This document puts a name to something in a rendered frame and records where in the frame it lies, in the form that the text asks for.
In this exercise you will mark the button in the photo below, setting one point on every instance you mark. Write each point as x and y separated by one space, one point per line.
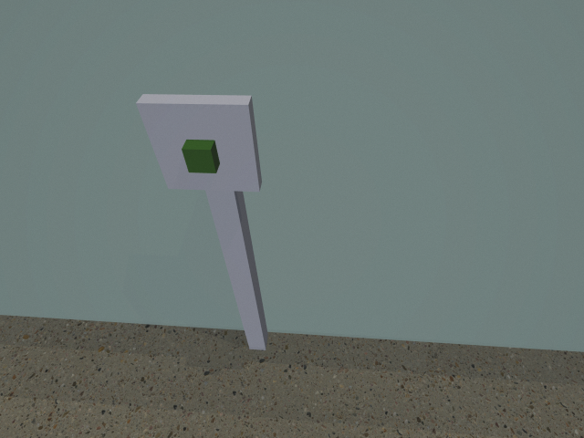
201 156

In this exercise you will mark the panel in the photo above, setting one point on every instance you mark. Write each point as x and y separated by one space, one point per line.
228 120

